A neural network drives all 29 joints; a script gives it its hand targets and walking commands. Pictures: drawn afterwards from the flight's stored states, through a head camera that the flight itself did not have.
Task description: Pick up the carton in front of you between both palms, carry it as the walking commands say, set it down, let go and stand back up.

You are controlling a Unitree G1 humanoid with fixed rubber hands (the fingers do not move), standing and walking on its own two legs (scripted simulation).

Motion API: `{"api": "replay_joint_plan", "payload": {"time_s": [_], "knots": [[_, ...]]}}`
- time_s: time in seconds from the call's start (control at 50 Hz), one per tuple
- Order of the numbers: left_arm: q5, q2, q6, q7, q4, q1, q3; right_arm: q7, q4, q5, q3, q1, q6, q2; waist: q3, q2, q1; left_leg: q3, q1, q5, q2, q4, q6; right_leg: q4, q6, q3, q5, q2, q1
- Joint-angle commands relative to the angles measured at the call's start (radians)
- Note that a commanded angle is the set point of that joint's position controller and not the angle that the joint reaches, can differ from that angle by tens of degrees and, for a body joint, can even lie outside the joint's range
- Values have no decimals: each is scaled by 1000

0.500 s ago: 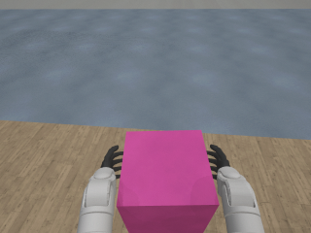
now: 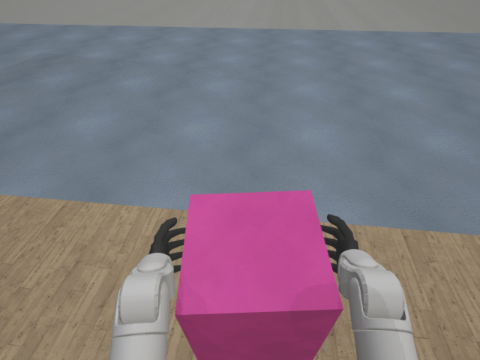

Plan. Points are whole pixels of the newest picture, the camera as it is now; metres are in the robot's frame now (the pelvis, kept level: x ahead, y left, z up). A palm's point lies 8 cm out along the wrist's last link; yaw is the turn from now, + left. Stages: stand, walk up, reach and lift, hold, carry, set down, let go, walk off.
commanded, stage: carry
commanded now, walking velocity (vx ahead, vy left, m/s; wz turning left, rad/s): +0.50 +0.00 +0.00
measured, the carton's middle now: (253, 280) +0.29 +0.00 +0.01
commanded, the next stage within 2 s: none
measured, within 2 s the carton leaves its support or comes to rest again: neither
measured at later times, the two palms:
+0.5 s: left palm (170, 168) +0.51 +0.18 +0.09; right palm (304, 163) +0.53 -0.12 +0.09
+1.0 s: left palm (190, 105) +0.84 +0.18 +0.09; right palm (285, 104) +0.85 -0.12 +0.09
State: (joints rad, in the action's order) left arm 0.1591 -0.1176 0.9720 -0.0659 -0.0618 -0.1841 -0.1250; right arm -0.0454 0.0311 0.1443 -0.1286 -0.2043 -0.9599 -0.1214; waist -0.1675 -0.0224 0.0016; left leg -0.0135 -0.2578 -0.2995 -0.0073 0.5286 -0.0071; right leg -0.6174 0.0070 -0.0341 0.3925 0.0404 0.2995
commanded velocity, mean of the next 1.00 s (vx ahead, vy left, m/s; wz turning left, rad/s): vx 0.50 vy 0.00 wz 0.00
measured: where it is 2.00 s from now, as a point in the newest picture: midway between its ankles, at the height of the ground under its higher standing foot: (236, 218)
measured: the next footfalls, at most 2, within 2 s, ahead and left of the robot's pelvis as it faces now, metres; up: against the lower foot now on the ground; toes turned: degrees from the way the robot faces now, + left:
right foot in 0.18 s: +0.14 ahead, -0.11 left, +0.00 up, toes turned -9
left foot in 0.54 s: +0.44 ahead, +0.13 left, +0.00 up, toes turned +13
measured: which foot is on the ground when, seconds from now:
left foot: down 0.00-0.18, up 0.20-0.52, down 0.54-1.00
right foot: up 0.00-0.16, down 0.18-0.56, up 0.58-1.00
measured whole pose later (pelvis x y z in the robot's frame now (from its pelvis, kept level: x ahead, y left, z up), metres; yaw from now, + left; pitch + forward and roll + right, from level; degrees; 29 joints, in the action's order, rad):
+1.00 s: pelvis +0.58 +0.03 -0.01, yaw +1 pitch +4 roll -1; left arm 0.10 -0.13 1.22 -0.10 -0.42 -0.14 -0.09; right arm -0.09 0.41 0.09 -0.09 -0.14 -1.21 -0.13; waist -0.08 0.01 0.01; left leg -0.21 0.07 -0.44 0.05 0.33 0.02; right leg -0.48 -0.04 0.23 0.05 0.04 0.52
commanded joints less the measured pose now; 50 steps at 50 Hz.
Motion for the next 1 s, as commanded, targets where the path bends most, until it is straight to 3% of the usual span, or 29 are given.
{"api": "replay_joint_plan", "payload": {"time_s": [0.0,0.02,0.06,0.1,0.14,0.16,0.18,0.2,0.22,0.24,0.26,0.3,0.34,0.4,0.44,0.48,0.5,0.52,0.54,0.56,0.58,0.62,0.66,0.7,0.76,0.9,0.96,0.98], "knots": [[-409,-864,65,228,-158,-622,736,204,149,-354,687,-525,-63,-822,-27,268,28,525,321,-59,358,-307,-196,-140,0,120,157,-16,463],[-438,-886,86,232,-169,-618,753,194,201,-366,694,-532,-88,-824,-36,210,28,483,347,79,356,-288,-208,-124,-7,112,166,-4,465],[-484,-917,117,234,-203,-586,765,185,297,-394,720,-537,-130,-845,-113,172,28,320,365,224,305,-246,-159,-21,-10,153,59,-28,363],[-493,-929,145,227,-247,-540,760,188,353,-421,734,-507,-164,-869,-169,200,22,170,317,231,239,-207,-109,108,-6,214,-49,-64,193],[-477,-929,171,218,-292,-481,748,196,384,-433,740,-452,-193,-888,-215,138,3,27,87,161,173,-93,-65,267,-9,242,-203,-64,-198],[-463,-920,184,213,-307,-439,738,202,392,-433,739,-429,-206,-881,-262,55,-14,-35,-96,133,141,46,-36,284,-39,132,-172,27,-450],[-429,-890,192,206,-316,-394,725,210,419,-441,747,-426,-224,-874,-281,-188,-36,-121,-349,-35,67,312,14,367,-137,-247,-15,275,-603],[-407,-889,202,200,-312,-389,713,218,427,-454,750,-455,-242,-869,-225,-253,-37,-89,-557,-223,16,442,8,385,-244,-471,-108,410,-650],[-418,-905,211,196,-338,-436,713,223,429,-470,753,-501,-253,-856,-198,-167,-34,-28,-608,-248,74,541,-13,364,-277,-464,-206,433,-612],[-429,-904,221,191,-362,-462,713,227,417,-484,748,-507,-260,-857,-178,-83,-31,-15,-611,-225,108,569,-21,358,-260,-384,-269,408,-564],[-440,-900,229,188,-382,-486,718,228,411,-493,744,-505,-264,-862,-173,-32,-28,-10,-598,-175,129,527,-20,384,-227,-302,-230,380,-531],[-462,-901,242,190,-396,-521,729,222,405,-495,740,-508,-270,-869,-147,-50,-29,-50,-530,-79,123,387,-2,430,-176,-147,-259,313,-465],[-481,-899,254,199,-387,-516,733,209,391,-481,732,-490,-273,-876,-136,-79,-24,-93,-451,-1,98,257,12,427,-151,-28,-319,261,-419],[-492,-889,267,214,-363,-496,731,193,373,-449,714,-460,-279,-870,-109,-128,-25,-165,-322,118,58,85,9,404,-125,90,-414,217,-349],[-490,-883,270,220,-352,-494,729,189,371,-436,708,-457,-282,-867,-95,-150,-23,-204,-214,197,42,9,0,376,-98,130,-432,207,-304],[-488,-878,273,224,-353,-502,731,190,362,-425,701,-447,-282,-871,-122,-122,-6,-267,-4,217,6,-47,-12,224,-65,200,-527,182,-230],[-485,-873,275,226,-356,-500,733,191,350,-420,693,-433,-282,-868,-171,-76,4,-292,161,156,-14,-51,-18,73,-42,251,-569,144,-168],[-481,-860,277,228,-355,-500,727,193,340,-415,685,-419,-282,-862,-229,4,26,-146,351,66,93,-73,-29,-128,-7,252,-412,114,-32],[-485,-865,286,230,-362,-518,735,194,317,-399,674,-406,-277,-844,-293,253,33,367,498,-180,400,-248,-152,-442,44,243,-149,5,199],[-488,-871,284,232,-349,-521,736,195,306,-397,677,-409,-271,-865,-270,302,28,574,529,-122,477,-343,-226,-601,24,132,86,-32,385],[-486,-897,275,235,-337,-524,742,197,331,-409,686,-420,-266,-896,-257,222,22,481,499,2,456,-313,-214,-666,-5,60,72,39,423],[-488,-949,248,239,-352,-531,749,203,376,-427,713,-464,-245,-965,-237,65,20,285,398,206,399,-283,-162,-613,-24,42,-33,100,413],[-481,-992,225,233,-377,-534,769,210,416,-449,736,-491,-225,-994,-248,97,16,141,349,292,350,-294,-121,-504,-21,61,-103,102,353],[-472,-1003,203,221,-390,-506,776,217,448,-471,755,-487,-216,-992,-249,129,18,64,367,351,318,-299,-121,-426,-13,96,-136,79,354],[-441,-981,188,199,-404,-449,773,228,466,-483,762,-444,-212,-954,-220,153,20,-4,419,409,292,-305,-137,-284,-3,139,-196,61,409],[-424,-907,227,199,-403,-370,750,227,441,-448,734,-344,-242,-867,-77,169,24,-127,407,568,245,-294,-106,79,-30,250,-372,6,302],[-443,-883,244,214,-400,-400,743,222,447,-443,736,-384,-256,-846,-95,176,5,-196,368,747,232,-132,-65,154,-54,303,-373,-39,73],[-449,-875,248,217,-394,-415,739,220,453,-444,738,-403,-260,-834,-142,145,-9,-242,296,735,187,26,-42,171,-58,339,-309,-84,-105]]}}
